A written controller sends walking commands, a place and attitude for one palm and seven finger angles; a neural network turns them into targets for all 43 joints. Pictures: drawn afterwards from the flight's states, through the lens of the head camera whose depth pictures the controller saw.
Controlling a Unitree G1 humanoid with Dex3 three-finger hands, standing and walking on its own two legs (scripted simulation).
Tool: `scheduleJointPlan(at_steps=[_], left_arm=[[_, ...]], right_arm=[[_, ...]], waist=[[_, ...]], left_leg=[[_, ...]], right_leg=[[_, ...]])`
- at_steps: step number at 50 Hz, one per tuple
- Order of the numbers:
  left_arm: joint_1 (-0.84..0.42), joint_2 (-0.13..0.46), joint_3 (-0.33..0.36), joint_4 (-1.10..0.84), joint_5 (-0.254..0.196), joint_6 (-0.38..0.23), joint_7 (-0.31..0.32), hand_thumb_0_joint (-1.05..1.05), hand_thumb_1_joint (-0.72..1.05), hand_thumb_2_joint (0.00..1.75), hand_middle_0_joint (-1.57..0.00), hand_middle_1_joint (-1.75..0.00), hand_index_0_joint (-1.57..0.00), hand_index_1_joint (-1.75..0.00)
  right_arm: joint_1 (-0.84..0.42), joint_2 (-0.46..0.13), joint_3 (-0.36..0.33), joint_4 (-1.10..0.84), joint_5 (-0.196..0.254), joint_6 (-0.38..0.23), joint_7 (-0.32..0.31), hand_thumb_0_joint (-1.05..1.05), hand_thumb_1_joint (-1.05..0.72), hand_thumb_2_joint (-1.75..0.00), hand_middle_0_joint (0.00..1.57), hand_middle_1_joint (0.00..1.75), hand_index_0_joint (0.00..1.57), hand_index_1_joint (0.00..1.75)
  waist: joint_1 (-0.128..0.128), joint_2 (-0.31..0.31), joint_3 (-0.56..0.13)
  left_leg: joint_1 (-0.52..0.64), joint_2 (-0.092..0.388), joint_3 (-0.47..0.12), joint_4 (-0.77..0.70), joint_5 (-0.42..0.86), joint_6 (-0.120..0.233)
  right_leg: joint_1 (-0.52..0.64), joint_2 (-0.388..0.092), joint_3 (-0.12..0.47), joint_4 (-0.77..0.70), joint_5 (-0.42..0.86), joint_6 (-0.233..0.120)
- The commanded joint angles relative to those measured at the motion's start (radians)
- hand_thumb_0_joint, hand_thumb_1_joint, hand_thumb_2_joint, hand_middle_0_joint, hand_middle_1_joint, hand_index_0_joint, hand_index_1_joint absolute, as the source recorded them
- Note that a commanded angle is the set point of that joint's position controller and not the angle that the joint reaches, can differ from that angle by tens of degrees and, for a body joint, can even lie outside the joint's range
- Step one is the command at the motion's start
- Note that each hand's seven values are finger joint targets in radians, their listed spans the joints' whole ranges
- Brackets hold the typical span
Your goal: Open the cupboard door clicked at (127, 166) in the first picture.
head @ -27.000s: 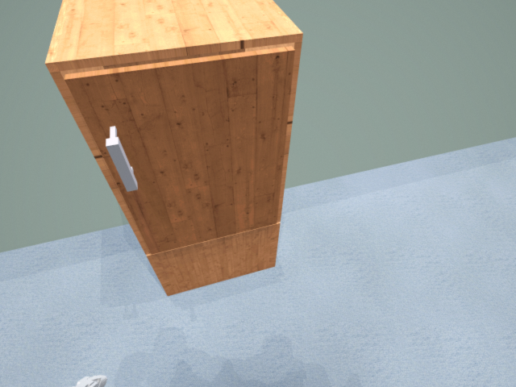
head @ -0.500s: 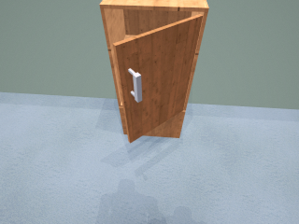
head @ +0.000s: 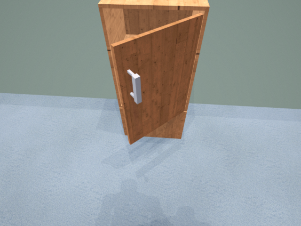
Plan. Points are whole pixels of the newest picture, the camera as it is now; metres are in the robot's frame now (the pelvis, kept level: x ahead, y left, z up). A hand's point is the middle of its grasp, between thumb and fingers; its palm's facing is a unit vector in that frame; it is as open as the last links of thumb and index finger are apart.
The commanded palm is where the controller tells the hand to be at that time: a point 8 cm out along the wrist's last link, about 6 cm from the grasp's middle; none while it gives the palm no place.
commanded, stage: walk to a spot facing it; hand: left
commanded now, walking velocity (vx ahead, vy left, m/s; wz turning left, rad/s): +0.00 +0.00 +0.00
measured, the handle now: (134, 86) +0.59 +0.10 +0.01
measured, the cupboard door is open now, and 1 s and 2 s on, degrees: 42 42 42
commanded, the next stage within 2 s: none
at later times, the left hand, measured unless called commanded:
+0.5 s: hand out of the picture +0.09 +0.18 -0.18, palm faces -0.11 -0.96 -0.24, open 7.4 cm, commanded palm none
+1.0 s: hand out of the picture +0.14 +0.14 -0.18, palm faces -0.37 -0.90 -0.24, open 7.4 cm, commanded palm none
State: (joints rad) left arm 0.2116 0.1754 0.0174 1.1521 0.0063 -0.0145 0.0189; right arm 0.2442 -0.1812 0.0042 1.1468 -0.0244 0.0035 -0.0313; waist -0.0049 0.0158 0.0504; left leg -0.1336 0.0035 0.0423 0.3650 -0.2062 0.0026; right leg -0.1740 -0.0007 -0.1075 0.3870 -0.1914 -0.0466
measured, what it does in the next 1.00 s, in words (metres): steps on the spot, turning right: left foot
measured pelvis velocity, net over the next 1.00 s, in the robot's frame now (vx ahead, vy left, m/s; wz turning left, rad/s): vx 0.01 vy -0.03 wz -0.47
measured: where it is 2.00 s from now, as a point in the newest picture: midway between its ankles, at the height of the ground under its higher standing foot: outside the picture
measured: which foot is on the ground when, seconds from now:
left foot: down 0.00-0.56, up 0.58-0.96, down 0.98-1.00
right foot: down 0.00-0.98, up 1.00-1.00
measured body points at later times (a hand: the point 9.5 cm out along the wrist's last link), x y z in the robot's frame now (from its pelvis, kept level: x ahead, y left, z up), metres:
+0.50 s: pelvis +0.00 -0.01 -0.01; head +0.04 -0.04 +0.43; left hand +0.09 +0.23 -0.16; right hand -0.02 -0.26 -0.18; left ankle +0.00 +0.12 -0.75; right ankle -0.02 -0.10 -0.72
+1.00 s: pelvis +0.01 -0.03 -0.02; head +0.06 -0.05 +0.43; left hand +0.16 +0.19 -0.16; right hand +0.03 -0.32 -0.14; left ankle +0.06 +0.12 -0.75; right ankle -0.02 -0.12 -0.74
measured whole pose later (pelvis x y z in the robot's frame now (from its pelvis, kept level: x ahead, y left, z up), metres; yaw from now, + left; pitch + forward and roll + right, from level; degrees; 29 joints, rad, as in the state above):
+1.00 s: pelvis +0.01 -0.03 -0.02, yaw -27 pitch +3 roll +0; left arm 0.22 0.22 0.08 0.93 0.01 0.06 0.00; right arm 0.06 -0.22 -0.04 0.86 -0.01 0.01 -0.04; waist 0.03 -0.01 0.07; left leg -0.26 0.04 -0.04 0.50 -0.29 -0.01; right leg -0.38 0.14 0.17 0.63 -0.33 -0.03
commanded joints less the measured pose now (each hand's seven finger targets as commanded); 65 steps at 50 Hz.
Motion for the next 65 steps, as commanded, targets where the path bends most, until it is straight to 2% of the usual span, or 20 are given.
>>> scheduleJointPlan(at_steps=[1,13,21,26,27,28,29,35,42,46,47,48,49,51,53,60,61,62,63,65], left_arm=[[0.031,0.145,0.023,-0.033,0.003,-0.014,0.011,0.00,0.90,0.90,-0.20,-0.30,-0.20,-0.30],[-0.007,0.171,0.071,-0.125,0.012,0.043,-0.002,0.00,0.90,0.90,-0.20,-0.30,-0.20,-0.30],[-0.050,0.115,0.087,-0.222,0.016,0.066,-0.028,0.00,0.90,0.90,-0.20,-0.30,-0.20,-0.30],[0.046,0.104,0.088,-0.218,0.013,0.049,-0.039,0.00,0.90,0.90,-0.20,-0.30,-0.20,-0.30],[0.108,0.160,0.101,-0.205,0.018,0.040,-0.033,0.00,0.90,0.90,-0.20,-0.30,-0.20,-0.30],[0.138,0.284,0.125,-0.199,0.029,0.028,-0.012,0.00,0.90,0.90,-0.20,-0.30,-0.20,-0.30],[0.162,0.298,0.127,-0.196,0.011,0.029,-0.001,0.00,0.90,0.90,-0.20,-0.30,-0.20,-0.30],[0.021,0.231,0.110,-0.263,0.021,0.026,0.013,0.00,0.90,0.90,-0.20,-0.30,-0.20,-0.30],[0.059,0.247,0.116,-0.271,0.024,0.035,0.004,0.00,0.90,0.90,-0.20,-0.30,-0.20,-0.30],[-0.001,0.236,0.112,-0.292,0.016,0.043,0.002,0.00,0.90,0.90,-0.20,-0.30,-0.20,-0.30],[-0.018,0.208,0.105,-0.303,0.009,0.045,0.000,0.00,0.90,0.90,-0.20,-0.30,-0.20,-0.30],[-0.002,0.149,0.092,-0.326,-0.003,0.045,-0.012,0.00,0.90,0.90,-0.20,-0.30,-0.20,-0.30],[-0.040,0.164,0.089,-0.347,0.004,0.041,-0.022,0.00,0.90,0.90,-0.20,-0.30,-0.20,-0.30],[-0.015,0.164,0.096,-0.377,0.017,0.037,-0.038,0.00,0.90,0.90,-0.20,-0.30,-0.20,-0.30],[-0.058,0.160,0.097,-0.337,0.019,0.051,-0.046,0.00,0.90,0.90,-0.20,-0.30,-0.20,-0.30],[0.015,0.167,0.085,-0.331,0.007,0.042,-0.066,0.00,0.90,0.90,-0.20,-0.30,-0.20,-0.30],[0.090,0.226,0.098,-0.308,0.013,0.033,-0.058,0.00,0.90,0.90,-0.20,-0.30,-0.20,-0.30],[0.144,0.358,0.127,-0.297,0.025,0.025,-0.034,0.00,0.90,0.90,-0.20,-0.30,-0.20,-0.30],[0.189,0.383,0.130,-0.285,0.011,0.028,-0.018,0.00,0.90,0.90,-0.20,-0.30,-0.20,-0.30],[0.042,0.312,0.119,-0.325,0.017,0.043,-0.009,0.00,0.90,0.90,-0.20,-0.30,-0.20,-0.30]], right_arm=[[0.033,-0.111,-0.019,-0.030,0.003,-0.016,-0.003,0.00,-0.90,-0.90,0.20,0.30,0.20,0.30],[0.057,-0.108,-0.056,-0.095,0.001,0.024,-0.020,0.00,-0.90,-0.90,0.20,0.30,0.20,0.30],[0.043,-0.195,-0.084,-0.166,-0.016,-0.002,-0.034,0.00,-0.90,-0.90,0.20,0.30,0.20,0.30],[-0.037,-0.219,-0.094,-0.208,-0.014,0.004,-0.024,0.00,-0.90,-0.90,0.20,0.30,0.20,0.30],[-0.052,-0.199,-0.095,-0.224,-0.002,0.009,-0.019,0.00,-0.90,-0.90,0.20,0.30,0.20,0.30],[-0.070,-0.120,-0.085,-0.270,0.011,0.014,-0.010,0.00,-0.90,-0.90,0.20,0.30,0.20,0.30],[-0.110,-0.143,-0.083,-0.280,0.011,0.025,-0.008,0.00,-0.90,-0.90,0.20,0.30,0.20,0.30],[-0.124,-0.102,-0.078,-0.284,0.014,0.028,0.005,0.00,-0.90,-0.90,0.20,0.30,0.20,0.30],[-0.176,-0.111,-0.077,-0.325,0.024,0.019,-0.003,0.00,-0.90,-0.90,0.20,0.30,0.20,0.30],[-0.086,-0.125,-0.078,-0.302,0.029,0.008,-0.014,0.00,-0.90,-0.90,0.20,0.30,0.20,0.30],[-0.042,-0.160,-0.083,-0.288,0.026,-0.001,-0.020,0.00,-0.90,-0.90,0.20,0.30,0.20,0.30],[-0.028,-0.252,-0.099,-0.295,0.009,-0.012,-0.025,0.00,-0.90,-0.90,0.20,0.30,0.20,0.30],[-0.014,-0.293,-0.105,-0.306,-0.001,-0.006,-0.029,0.00,-0.90,-0.90,0.20,0.30,0.20,0.30],[-0.090,-0.280,-0.092,-0.356,-0.014,-0.003,-0.034,0.00,-0.90,-0.90,0.20,0.30,0.20,0.30],[-0.070,-0.217,-0.078,-0.335,-0.018,-0.009,-0.025,0.00,-0.90,-0.90,0.20,0.30,0.20,0.30],[-0.045,-0.270,-0.099,-0.339,-0.006,0.006,-0.009,0.00,-0.90,-0.90,0.20,0.30,0.20,0.30],[-0.057,-0.242,-0.099,-0.352,0.005,0.008,-0.004,0.00,-0.90,-0.90,0.20,0.30,0.20,0.30],[-0.081,-0.140,-0.077,-0.399,0.017,0.007,0.004,0.00,-0.90,-0.90,0.20,0.30,0.20,0.30],[-0.117,-0.180,-0.073,-0.400,0.019,0.017,-0.003,0.00,-0.90,-0.90,0.20,0.30,0.20,0.30],[-0.116,-0.181,-0.081,-0.377,0.019,0.017,0.005,0.00,-0.90,-0.90,0.20,0.30,0.20,0.30]], waist=[[0.000,-0.004,0.017],[-0.018,-0.053,0.006],[-0.009,0.170,-0.033],[0.051,0.078,-0.056],[0.082,-0.069,-0.067],[0.086,-0.396,-0.056],[0.109,-0.323,-0.051],[0.024,-0.098,-0.101],[0.046,-0.172,-0.116],[-0.011,-0.132,-0.137],[-0.035,-0.067,-0.150],[-0.036,0.209,-0.153],[-0.042,0.284,-0.106],[0.008,0.115,-0.065],[0.009,0.245,-0.039],[0.036,0.127,-0.100],[0.074,0.000,-0.119],[0.099,-0.395,-0.137],[0.141,-0.375,-0.162],[0.068,-0.286,-0.086]], left_leg=[[-0.043,0.099,-0.096,-0.075,0.096,0.027],[-0.051,0.109,0.023,0.095,-0.047,0.010],[0.026,0.424,-0.182,-0.078,0.273,0.206],[-0.043,0.307,0.038,0.156,0.314,0.074],[-0.130,0.219,0.093,0.326,0.144,0.012],[-0.385,0.050,0.153,0.567,-0.345,-0.055],[-0.412,0.047,0.009,0.736,-0.441,-0.045],[-0.352,0.057,-0.040,0.663,-0.260,-0.059],[-0.308,0.008,-0.054,0.439,-0.251,-0.051],[-0.072,0.000,-0.066,0.128,-0.089,-0.040],[0.089,0.070,-0.112,0.010,-0.026,-0.021],[0.210,0.308,-0.364,-0.092,0.023,0.060],[0.146,0.481,-0.483,-0.105,0.198,0.169],[-0.050,0.475,-0.367,-0.054,0.281,0.225],[0.009,0.320,-0.186,0.017,0.586,0.155],[-0.075,0.252,0.008,0.223,0.355,0.034],[-0.202,0.192,0.057,0.387,0.162,-0.018],[-0.452,0.034,0.121,0.664,-0.389,-0.074],[-0.459,0.059,-0.046,0.805,-0.484,-0.057],[-0.458,0.095,-0.065,0.842,-0.360,-0.047]], right_leg=[[0.011,-0.126,0.133,-0.098,0.036,-0.007],[-0.135,-0.141,0.268,-0.027,0.078,-0.047],[-0.325,-0.006,0.138,0.604,-0.345,0.033],[-0.073,-0.009,0.061,0.212,-0.108,0.035],[0.029,-0.059,0.177,0.023,0.126,0.011],[0.122,-0.322,0.591,-0.084,0.410,-0.089],[0.095,-0.364,0.637,-0.075,0.500,-0.176],[0.046,-0.211,0.489,-0.005,0.393,-0.170],[0.089,-0.176,0.565,0.005,0.417,-0.159],[-0.051,-0.119,0.565,0.073,0.370,-0.082],[-0.183,-0.055,0.507,0.127,0.232,-0.033],[-0.384,0.080,0.354,0.288,-0.123,0.030],[-0.438,0.082,0.195,0.530,-0.429,0.074],[-0.384,0.004,0.166,0.703,-0.391,0.102],[-0.411,0.011,0.146,0.741,-0.324,0.104],[-0.025,0.041,0.004,0.179,-0.047,0.059],[0.123,-0.048,0.134,0.060,0.161,0.021],[0.235,-0.342,0.584,-0.037,0.465,-0.106],[0.183,-0.391,0.648,-0.045,0.464,-0.200],[0.022,-0.303,0.604,-0.074,0.062,-0.194]])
